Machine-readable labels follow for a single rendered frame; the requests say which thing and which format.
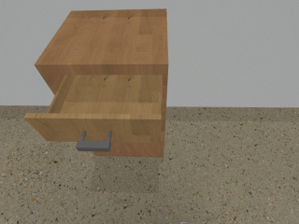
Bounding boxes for drawer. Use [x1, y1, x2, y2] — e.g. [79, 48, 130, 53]
[23, 75, 162, 144]

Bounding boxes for handle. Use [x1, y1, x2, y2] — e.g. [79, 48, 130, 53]
[76, 131, 112, 152]

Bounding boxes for cabinet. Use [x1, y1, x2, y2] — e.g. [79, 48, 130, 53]
[34, 8, 169, 158]

